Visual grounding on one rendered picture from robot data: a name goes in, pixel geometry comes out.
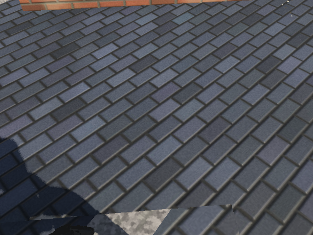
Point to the robot left hand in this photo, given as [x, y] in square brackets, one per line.
[68, 229]

